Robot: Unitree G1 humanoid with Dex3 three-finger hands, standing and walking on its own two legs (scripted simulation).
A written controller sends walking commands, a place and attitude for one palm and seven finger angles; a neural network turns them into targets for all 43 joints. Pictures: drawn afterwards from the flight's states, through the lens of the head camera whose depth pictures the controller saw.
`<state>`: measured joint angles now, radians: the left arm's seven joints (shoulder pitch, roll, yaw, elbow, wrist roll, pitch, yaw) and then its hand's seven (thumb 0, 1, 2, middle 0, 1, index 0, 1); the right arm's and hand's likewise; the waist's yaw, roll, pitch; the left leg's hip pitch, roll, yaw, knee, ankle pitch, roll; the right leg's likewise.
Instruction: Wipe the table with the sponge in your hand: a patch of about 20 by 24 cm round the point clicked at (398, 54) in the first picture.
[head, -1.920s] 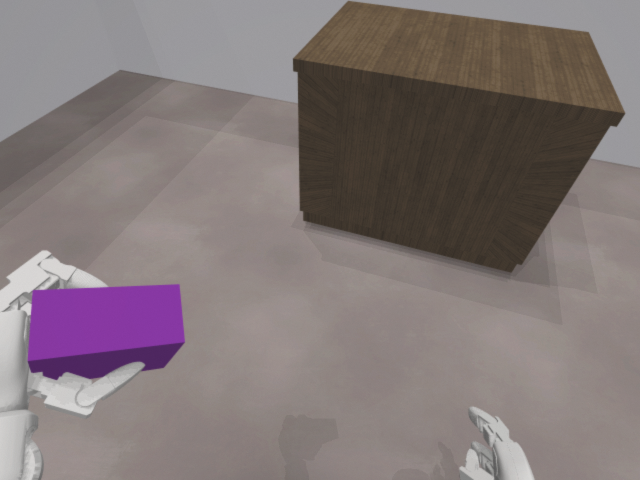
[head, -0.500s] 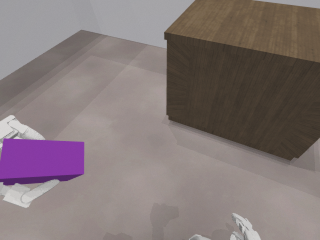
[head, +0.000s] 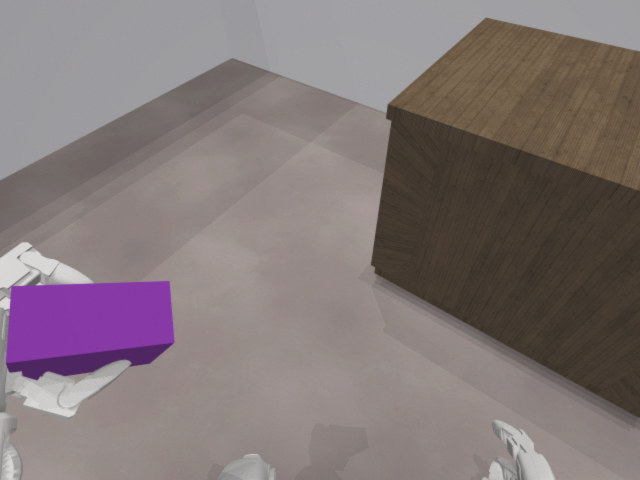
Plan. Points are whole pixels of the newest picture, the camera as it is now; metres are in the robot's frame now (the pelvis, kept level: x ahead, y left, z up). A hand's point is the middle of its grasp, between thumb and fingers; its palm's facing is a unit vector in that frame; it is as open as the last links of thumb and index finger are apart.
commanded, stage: walk to a spot facing it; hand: left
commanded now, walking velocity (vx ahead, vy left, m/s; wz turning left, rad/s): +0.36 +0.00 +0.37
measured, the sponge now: (115, 329) +0.22 +0.21 +0.15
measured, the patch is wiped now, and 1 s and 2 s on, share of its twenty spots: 0.00 0.00 0.00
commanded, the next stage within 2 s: turn to face it in 0.38 s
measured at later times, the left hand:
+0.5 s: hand (107, 211) +0.34 +0.26 +0.18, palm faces +0.49 -0.71 -0.51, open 10.1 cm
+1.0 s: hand (177, 153) +0.45 +0.22 +0.18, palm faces +0.42 -0.82 -0.39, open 10.1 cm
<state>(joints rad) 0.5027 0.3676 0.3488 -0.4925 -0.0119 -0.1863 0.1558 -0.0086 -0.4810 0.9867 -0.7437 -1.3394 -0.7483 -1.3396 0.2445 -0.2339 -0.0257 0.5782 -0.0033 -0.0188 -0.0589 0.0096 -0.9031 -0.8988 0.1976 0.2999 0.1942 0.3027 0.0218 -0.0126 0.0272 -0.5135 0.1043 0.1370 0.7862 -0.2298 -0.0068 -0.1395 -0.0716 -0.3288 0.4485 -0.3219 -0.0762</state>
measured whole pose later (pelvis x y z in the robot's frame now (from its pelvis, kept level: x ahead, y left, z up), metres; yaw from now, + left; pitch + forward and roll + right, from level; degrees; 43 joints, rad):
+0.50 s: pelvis +0.17 -0.01 -0.01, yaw +7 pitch +0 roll -1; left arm 0.54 0.39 0.40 -0.54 -0.02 -0.24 0.13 -0.01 -0.48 0.99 -0.74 -1.34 -0.75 -1.34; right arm 0.27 -0.14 0.00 0.61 0.01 -0.09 -0.04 0.01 -0.90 -0.90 0.20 0.30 0.20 0.30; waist 0.02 0.06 0.04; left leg -0.14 0.11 0.06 0.52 -0.36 -0.05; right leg -0.45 -0.09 -0.16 0.68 -0.26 0.06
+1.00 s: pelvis +0.23 -0.03 -0.01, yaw -3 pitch -1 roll -1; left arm 0.43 0.37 0.39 -0.48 -0.01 -0.22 0.14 -0.01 -0.48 0.99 -0.74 -1.34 -0.75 -1.34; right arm 0.18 -0.19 -0.01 0.54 0.00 -0.04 -0.04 0.01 -0.90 -0.90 0.20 0.30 0.19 0.30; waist 0.03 -0.01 0.01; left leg -0.25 0.10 0.17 0.57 -0.29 0.00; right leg -0.45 0.02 -0.05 0.94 -0.45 0.01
